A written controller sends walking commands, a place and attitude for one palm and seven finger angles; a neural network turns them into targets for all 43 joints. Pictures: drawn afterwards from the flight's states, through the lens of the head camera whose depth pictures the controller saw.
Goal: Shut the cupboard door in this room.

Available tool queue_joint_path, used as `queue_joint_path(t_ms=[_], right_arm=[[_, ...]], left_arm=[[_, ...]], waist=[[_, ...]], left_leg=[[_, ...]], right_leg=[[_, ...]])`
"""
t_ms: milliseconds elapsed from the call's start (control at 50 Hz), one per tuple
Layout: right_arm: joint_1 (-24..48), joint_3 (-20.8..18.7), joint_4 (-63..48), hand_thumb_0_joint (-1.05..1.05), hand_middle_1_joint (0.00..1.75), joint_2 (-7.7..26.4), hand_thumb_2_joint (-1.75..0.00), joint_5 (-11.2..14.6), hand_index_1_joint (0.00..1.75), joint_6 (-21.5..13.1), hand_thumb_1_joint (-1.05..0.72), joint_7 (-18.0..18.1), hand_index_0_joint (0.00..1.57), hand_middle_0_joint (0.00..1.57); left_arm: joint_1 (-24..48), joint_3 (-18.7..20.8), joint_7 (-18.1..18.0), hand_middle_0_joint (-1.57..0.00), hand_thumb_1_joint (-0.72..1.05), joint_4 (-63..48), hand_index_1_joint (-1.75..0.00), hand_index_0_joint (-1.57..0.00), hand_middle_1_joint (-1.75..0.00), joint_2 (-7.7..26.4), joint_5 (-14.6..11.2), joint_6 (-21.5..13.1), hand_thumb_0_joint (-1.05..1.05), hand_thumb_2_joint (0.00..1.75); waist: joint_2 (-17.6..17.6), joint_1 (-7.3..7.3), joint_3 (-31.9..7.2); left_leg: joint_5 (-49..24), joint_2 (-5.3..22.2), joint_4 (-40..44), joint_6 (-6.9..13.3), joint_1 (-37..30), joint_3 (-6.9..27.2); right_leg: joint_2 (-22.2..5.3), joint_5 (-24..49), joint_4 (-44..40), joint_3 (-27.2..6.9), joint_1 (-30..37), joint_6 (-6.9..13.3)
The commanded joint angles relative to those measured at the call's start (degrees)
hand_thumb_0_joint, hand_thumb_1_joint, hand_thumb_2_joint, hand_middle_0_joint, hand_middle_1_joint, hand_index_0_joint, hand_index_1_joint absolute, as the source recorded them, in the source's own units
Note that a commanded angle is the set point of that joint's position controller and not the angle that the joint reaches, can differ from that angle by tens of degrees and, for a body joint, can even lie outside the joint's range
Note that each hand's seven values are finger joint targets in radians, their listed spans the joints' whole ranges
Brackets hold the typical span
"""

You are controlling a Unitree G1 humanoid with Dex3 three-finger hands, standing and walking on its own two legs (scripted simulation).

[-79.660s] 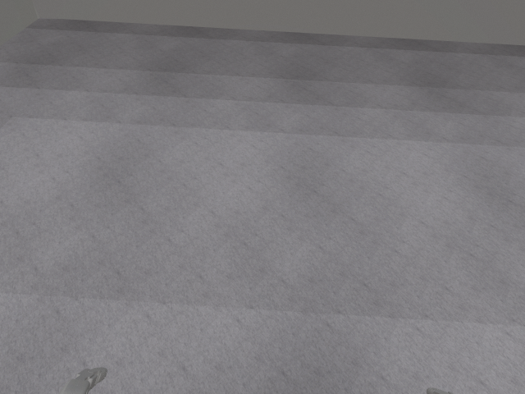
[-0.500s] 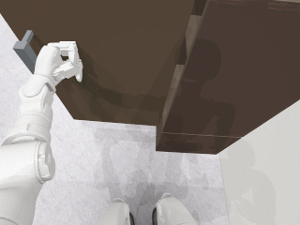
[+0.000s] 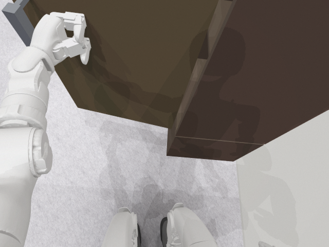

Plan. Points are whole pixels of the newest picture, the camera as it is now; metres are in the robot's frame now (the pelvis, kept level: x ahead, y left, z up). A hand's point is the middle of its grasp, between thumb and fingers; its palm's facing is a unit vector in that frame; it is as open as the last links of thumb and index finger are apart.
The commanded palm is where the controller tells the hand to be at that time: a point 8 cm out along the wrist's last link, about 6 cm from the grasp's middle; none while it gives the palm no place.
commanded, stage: push the door shut along its arc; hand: left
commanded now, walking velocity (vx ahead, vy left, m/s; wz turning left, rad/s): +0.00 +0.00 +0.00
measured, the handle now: (33, 28) +0.59 +0.24 +0.10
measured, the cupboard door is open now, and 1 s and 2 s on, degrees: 82 67 67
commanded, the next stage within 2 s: pull the fist back off the door in 0.28 s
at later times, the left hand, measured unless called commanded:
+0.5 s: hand (99, 24) +0.60 +0.10 +0.10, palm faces -0.14 -0.98 +0.13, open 3.2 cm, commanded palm +0.58 +0.12 +0.10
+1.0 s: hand (92, 51) +0.53 +0.12 +0.10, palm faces +0.02 -1.00 -0.05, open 3.1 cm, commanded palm +0.50 +0.15 +0.10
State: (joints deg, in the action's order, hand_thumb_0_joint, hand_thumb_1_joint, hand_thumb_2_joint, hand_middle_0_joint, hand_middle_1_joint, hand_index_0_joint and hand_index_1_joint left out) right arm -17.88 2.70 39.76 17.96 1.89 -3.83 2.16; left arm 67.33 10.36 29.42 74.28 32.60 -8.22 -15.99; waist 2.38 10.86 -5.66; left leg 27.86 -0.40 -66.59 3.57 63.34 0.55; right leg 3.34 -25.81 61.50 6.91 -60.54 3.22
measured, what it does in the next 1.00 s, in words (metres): stands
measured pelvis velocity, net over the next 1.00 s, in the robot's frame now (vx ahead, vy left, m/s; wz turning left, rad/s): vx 0.03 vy -0.01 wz -0.02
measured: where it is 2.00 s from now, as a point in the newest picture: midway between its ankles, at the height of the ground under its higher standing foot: outside the picture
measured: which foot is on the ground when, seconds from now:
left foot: down 0.00-1.00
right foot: down 0.00-1.00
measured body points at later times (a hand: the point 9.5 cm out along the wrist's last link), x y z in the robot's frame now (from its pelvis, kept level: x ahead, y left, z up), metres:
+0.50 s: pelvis +0.01 +0.00 -0.01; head +0.19 +0.02 +0.40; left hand +0.60 +0.16 +0.10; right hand -0.03 -0.26 -0.11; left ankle +0.02 +0.08 -0.65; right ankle +0.03 -0.09 -0.65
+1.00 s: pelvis +0.03 -0.01 +0.03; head +0.14 +0.00 +0.46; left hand +0.52 +0.17 +0.10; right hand +0.02 -0.27 -0.09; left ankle +0.02 +0.08 -0.65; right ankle +0.03 -0.09 -0.65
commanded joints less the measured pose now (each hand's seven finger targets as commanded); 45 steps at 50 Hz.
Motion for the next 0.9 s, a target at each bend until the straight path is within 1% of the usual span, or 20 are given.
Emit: queue_joint_path(t_ms=[0, 60, 80, 100, 140, 280, 320, 360, 380, 420, 440, 460, 500, 540, 580, 640, 700, 760, 840, 880], right_arm=[[-11.37, -3.66, -0.41, 0.00, 0.30, 10.48, -0.90, -0.59, 0.30, -1.46, -0.90, 0.96, 0.20, 0.20], [-12.16, -3.60, -0.08, 0.00, 0.30, 10.67, -0.90, -0.69, 0.30, -1.76, -0.90, 1.17, 0.20, 0.20], [-11.74, -3.44, -0.09, 0.00, 0.30, 10.42, -0.90, -0.68, 0.30, -1.89, -0.90, 1.14, 0.20, 0.20], [-12.14, -3.45, 0.10, 0.00, 0.30, 10.54, -0.90, -0.82, 0.30, -1.96, -0.90, 1.20, 0.20, 0.20], [-12.37, -3.55, 0.39, 0.00, 0.30, 10.45, -0.90, -0.95, 0.30, -2.22, -0.90, 1.09, 0.20, 0.20], [-14.04, -3.38, 1.54, 0.00, 0.30, 10.62, -0.90, -1.51, 0.30, -2.52, -0.90, 1.23, 0.20, 0.20], [-14.09, -3.52, 1.90, 0.00, 0.30, 10.34, -0.90, -1.62, 0.30, -2.61, -0.90, 1.18, 0.20, 0.20], [-14.46, -3.54, 2.23, 0.00, 0.30, 10.49, -0.90, -1.90, 0.30, -2.49, -0.90, 1.13, 0.20, 0.20], [-19.31, -2.68, -0.60, 0.00, 0.30, 8.72, -0.90, -2.24, 0.30, -2.31, -0.90, 0.08, 0.20, 0.20], [-19.46, -3.10, -1.64, 0.00, 0.30, 8.18, -0.90, -3.06, 0.30, -1.90, -0.90, -2.41, 0.20, 0.20], [-20.50, -3.50, -2.11, 0.00, 0.30, 8.10, -0.90, -3.85, 0.30, -1.35, -0.90, -3.22, 0.20, 0.20], [-20.78, -3.82, -2.90, 0.00, 0.30, 8.01, -0.90, -4.39, 0.30, -0.81, -0.90, -4.05, 0.20, 0.20], [-21.14, -4.35, -3.67, 0.00, 0.30, 7.25, -0.90, -5.79, 0.30, -0.26, -0.90, -6.01, 0.20, 0.20], [-22.28, -5.17, -3.03, 0.00, 0.30, 7.53, -0.90, -6.32, 0.30, 0.81, -0.90, -7.41, 0.20, 0.20], [-22.57, -6.01, -3.14, 0.00, 0.30, 7.74, -0.90, -5.97, 0.30, 1.98, -0.90, -7.99, 0.20, 0.20], [-21.94, -6.35, -4.06, 0.00, 0.30, 7.78, -0.90, -4.67, 0.30, 3.32, -0.90, -7.52, 0.20, 0.20], [-20.92, -6.01, -4.37, 0.00, 0.30, 7.14, -0.90, -3.64, 0.30, 4.18, -0.90, -6.65, 0.20, 0.20], [-19.82, -5.63, -4.62, 0.00, 0.30, 6.67, -0.90, -3.49, 0.30, 4.21, -0.90, -6.11, 0.20, 0.20], [-17.69, -5.83, -5.28, 0.00, 0.30, 5.91, -0.90, -3.42, 0.30, 4.05, -0.90, -6.43, 0.20, 0.20], [-16.80, -6.04, -5.38, 0.00, 0.30, 5.84, -0.90, -3.23, 0.30, 4.28, -0.90, -6.66, 0.20, 0.20]], left_arm=[[35.08, -0.31, 0.77, -1.30, 0.90, -12.80, -1.50, -1.30, -1.50, 4.79, -0.85, -2.21, 0.00, 0.90], [36.81, 0.87, 0.87, -1.30, 0.90, -12.12, -1.50, -1.30, -1.50, 6.68, -0.53, -1.34, 0.00, 0.90], [36.96, -0.39, 0.98, -1.30, 0.90, -10.96, -1.50, -1.30, -1.50, 4.96, -0.37, -0.72, 0.00, 0.90], [37.86, 0.42, 0.89, -1.30, 0.90, -11.29, -1.50, -1.30, -1.50, 6.36, -0.23, -0.55, 0.00, 0.90], [39.36, -0.76, 0.98, -1.30, 0.90, -12.24, -1.50, -1.30, -1.50, 4.73, 0.01, -0.47, 0.00, 0.90], [42.55, -0.41, 0.68, -1.30, 0.90, -9.96, -1.50, -1.30, -1.50, 6.16, 1.24, 1.20, 0.00, 0.90], [43.46, -2.21, 0.48, -1.30, 0.90, -9.96, -1.50, -1.30, -1.50, 3.07, 1.49, 1.47, 0.00, 0.90], [43.30, -1.68, 0.57, -1.30, 0.90, -8.96, -1.50, -1.30, -1.50, 4.22, 1.95, 2.11, 0.00, 0.90], [42.96, 14.04, -11.24, -1.30, 0.90, -9.67, -1.50, -1.30, -1.50, 10.63, -2.18, 3.20, 0.00, 0.90], [36.28, 10.31, -19.90, -1.30, 0.90, -8.95, -1.50, -1.30, -1.50, 4.66, 0.08, 3.52, 0.00, 0.90], [33.33, 12.07, -23.04, -1.30, 0.90, -9.24, -1.50, -1.30, -1.50, 3.88, 0.36, 3.22, 0.00, 0.90], [31.33, 12.99, -26.52, -1.30, 0.90, -11.72, -1.50, -1.30, -1.50, 3.72, 1.47, 2.01, 0.00, 0.90], [30.37, 11.40, -33.98, -1.30, 0.90, -18.05, -1.50, -1.30, -1.50, 1.59, 6.05, -2.53, 0.00, 0.90], [29.67, 8.80, -36.68, -1.30, 0.90, -20.75, -1.50, -1.30, -1.50, 1.41, 11.09, -6.44, 0.00, 0.90], [27.56, 8.12, -35.98, -1.30, 0.90, -23.53, -1.50, -1.30, -1.50, 1.75, 12.16, -8.65, 0.00, 0.90], [23.50, 9.59, -32.22, -1.30, 0.90, -24.85, -1.50, -1.30, -1.50, 3.24, 9.58, -8.47, 0.00, 0.90], [18.41, 10.75, -30.54, -1.30, 0.90, -20.44, -1.50, -1.30, -1.50, 2.14, 6.88, -6.56, 0.00, 0.90], [12.94, 13.22, -30.96, -1.30, 0.90, -18.56, -1.50, -1.30, -1.50, 2.78, 5.54, -7.88, 0.00, 0.90], [4.60, 9.74, -30.10, -1.30, 0.90, -17.98, -1.50, -1.30, -1.50, -1.58, 6.17, -11.88, 0.00, 0.90], [2.13, 6.00, -28.63, -1.30, 0.90, -17.01, -1.50, -1.30, -1.50, -5.55, 5.96, -12.36, 0.00, 0.90]], waist=[[10.09, 5.89, -31.98], [8.70, 6.40, -32.86], [8.83, 6.64, -32.22], [9.17, 6.58, -32.13], [10.85, 6.91, -33.98], [10.09, 8.17, -33.27], [11.83, 8.77, -33.62], [12.02, 8.78, -33.99], [12.72, 5.90, -33.93], [12.75, 5.08, -36.20], [9.76, 4.88, -36.54], [10.05, 3.80, -37.35], [12.28, 2.77, -39.28], [11.21, 3.42, -40.02], [10.49, 2.93, -41.81], [8.16, 1.53, -43.39], [3.62, 1.19, -35.92], [1.28, -0.19, -29.45], [1.08, -1.36, -25.16], [-0.06, -0.80, -22.92]], left_leg=[[-22.50, 2.29, 4.34, -1.10, -31.96, 7.99], [-22.84, 2.30, 3.67, -0.87, -30.98, 7.94], [-21.68, 2.09, 3.46, -0.76, -29.75, 7.53], [-21.74, 2.17, 3.28, -0.83, -29.31, 7.51], [-23.66, 2.25, 2.94, -0.92, -32.01, 8.06], [-23.32, 2.37, 1.85, -0.84, -30.05, 8.14], [-25.17, 2.32, 1.57, -0.79, -32.38, 8.45], [-25.60, 2.32, 1.10, -0.95, -32.41, 8.31], [-24.13, 3.34, 3.22, -1.85, -28.03, 9.41], [-26.30, 3.19, 4.31, -2.60, -28.47, 9.63], [-28.03, 3.29, 4.31, -2.71, -28.39, 9.23], [-29.03, 3.21, 4.30, -2.85, -28.23, 8.57], [-32.63, 3.09, 3.68, -3.27, -29.83, 7.84], [-35.81, 3.49, 3.75, -3.66, -32.07, 8.14], [-36.25, 3.04, 5.15, -3.50, -33.74, 7.16], [-35.47, 2.09, 7.74, -2.94, -33.53, 5.75], [-28.68, 1.41, 10.41, -2.15, -28.16, 3.90], [-25.21, 1.11, 11.86, -1.82, -24.70, 2.51], [-23.76, 0.59, 12.56, -1.80, -23.11, 1.30], [-22.11, 0.39, 12.59, -1.67, -22.18, 0.97]], right_leg=[[-0.18, 12.55, -6.54, -5.34, 0.90, -1.28], [0.01, 12.95, -6.13, -5.23, 1.26, -1.34], [0.09, 12.39, -6.21, -5.37, 0.94, -1.38], [0.09, 12.45, -5.91, -5.20, 1.23, -1.29], [0.19, 12.70, -5.48, -4.95, -0.86, -1.24], [0.59, 12.18, -4.61, -4.24, -2.37, -1.23], [0.67, 12.07, -4.24, -3.84, -5.31, -1.10], [0.78, 12.45, -4.19, -3.67, -5.21, -1.09], [0.08, 13.14, -4.79, -4.66, -1.77, -0.89], [-0.01, 14.31, -4.34, -4.83, 0.55, -1.23], [-0.20, 16.22, -4.50, -4.70, 2.45, -1.56], [-0.27, 17.48, -4.50, -4.89, 3.87, -1.72], [-0.24, 20.23, -4.01, -5.09, 4.57, -1.85], [0.09, 21.71, -3.82, -4.84, 4.90, -1.99], [0.36, 24.09, -5.38, -5.37, 9.78, -1.91], [0.56, 28.26, -7.50, -6.22, 18.58, -1.86], [0.47, 27.50, -10.39, -6.82, 22.83, -2.33], [0.13, 26.44, -11.96, -7.64, 24.47, -2.37], [-0.50, 27.77, -12.23, -8.48, 25.72, -2.25], [-0.79, 27.09, -12.66, -8.92, 25.20, -2.39]])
